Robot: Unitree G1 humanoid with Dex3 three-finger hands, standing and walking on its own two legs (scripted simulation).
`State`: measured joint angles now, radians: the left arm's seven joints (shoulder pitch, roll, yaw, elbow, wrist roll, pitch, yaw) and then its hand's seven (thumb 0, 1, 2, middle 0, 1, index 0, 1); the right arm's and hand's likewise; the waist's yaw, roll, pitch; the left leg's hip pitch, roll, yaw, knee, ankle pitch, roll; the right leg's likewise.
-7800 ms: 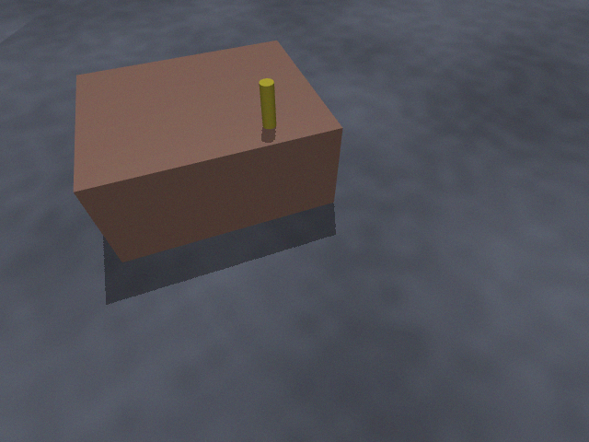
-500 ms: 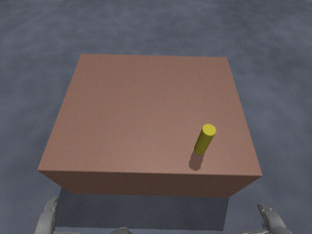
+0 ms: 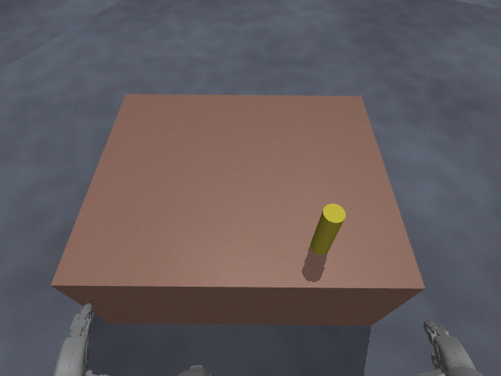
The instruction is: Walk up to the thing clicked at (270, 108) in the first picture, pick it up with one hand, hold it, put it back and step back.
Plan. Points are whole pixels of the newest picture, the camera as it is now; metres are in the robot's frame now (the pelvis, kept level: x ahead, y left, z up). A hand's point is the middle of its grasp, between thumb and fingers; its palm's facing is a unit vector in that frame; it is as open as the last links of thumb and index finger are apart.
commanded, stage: go down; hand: right
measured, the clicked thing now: (326, 231) +0.47 -0.19 -0.22
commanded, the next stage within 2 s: approach in 2.00 s
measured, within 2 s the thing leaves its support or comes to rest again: neither
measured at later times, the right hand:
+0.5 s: hand (428, 369) +0.14 -0.26 -0.08, palm faces +0.08 +0.94 -0.32, open 17.4 cm
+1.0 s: hand (457, 261) +0.29 -0.33 -0.01, palm faces +0.16 +0.97 -0.16, open 17.4 cm
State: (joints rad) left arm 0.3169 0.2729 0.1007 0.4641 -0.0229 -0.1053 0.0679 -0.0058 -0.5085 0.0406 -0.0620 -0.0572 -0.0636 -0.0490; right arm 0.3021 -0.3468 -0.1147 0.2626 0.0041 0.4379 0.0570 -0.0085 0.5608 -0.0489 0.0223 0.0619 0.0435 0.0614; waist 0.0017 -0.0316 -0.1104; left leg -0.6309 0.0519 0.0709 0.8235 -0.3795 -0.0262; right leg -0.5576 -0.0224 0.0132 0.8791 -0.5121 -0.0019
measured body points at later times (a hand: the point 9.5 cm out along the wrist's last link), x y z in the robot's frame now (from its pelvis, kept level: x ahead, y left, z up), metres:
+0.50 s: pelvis -0.01 +0.00 -0.01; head +0.02 +0.00 +0.44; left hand +0.15 +0.27 -0.05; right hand +0.14 -0.31 -0.05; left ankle +0.01 +0.14 -0.70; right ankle -0.05 -0.11 -0.70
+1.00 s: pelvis -0.03 +0.00 +0.00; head +0.03 -0.02 +0.45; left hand +0.11 +0.26 -0.04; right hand +0.28 -0.38 +0.01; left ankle +0.01 +0.14 -0.70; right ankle -0.05 -0.11 -0.70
